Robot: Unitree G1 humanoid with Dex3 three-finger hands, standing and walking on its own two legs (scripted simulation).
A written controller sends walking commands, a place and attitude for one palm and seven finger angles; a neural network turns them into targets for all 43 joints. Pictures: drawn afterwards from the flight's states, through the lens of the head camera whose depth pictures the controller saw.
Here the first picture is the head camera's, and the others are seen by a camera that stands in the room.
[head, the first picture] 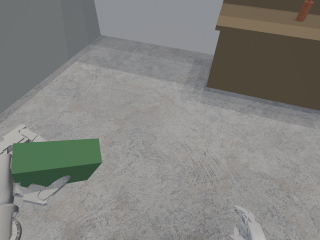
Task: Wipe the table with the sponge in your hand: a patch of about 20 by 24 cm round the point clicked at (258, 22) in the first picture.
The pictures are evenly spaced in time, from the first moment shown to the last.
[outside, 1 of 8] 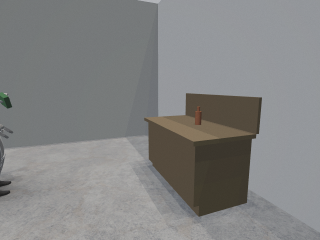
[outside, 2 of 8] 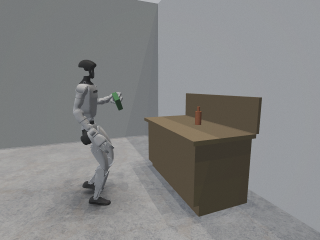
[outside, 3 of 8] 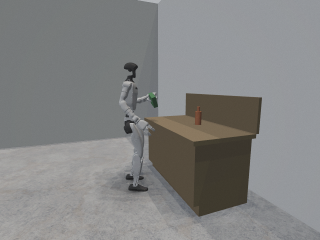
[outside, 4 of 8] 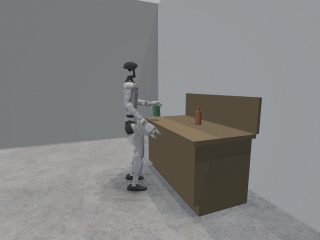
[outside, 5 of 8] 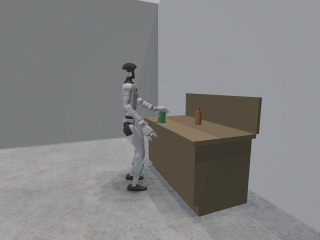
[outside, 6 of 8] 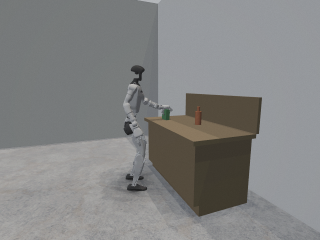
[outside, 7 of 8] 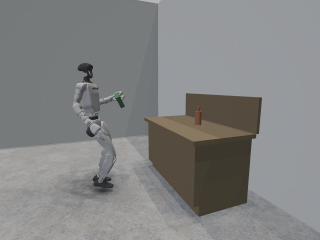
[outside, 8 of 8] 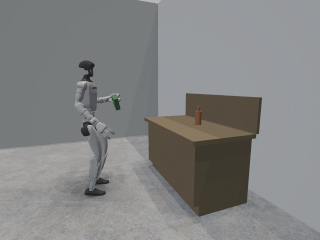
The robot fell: no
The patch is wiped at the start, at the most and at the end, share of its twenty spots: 0.00 1.00 1.00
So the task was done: yes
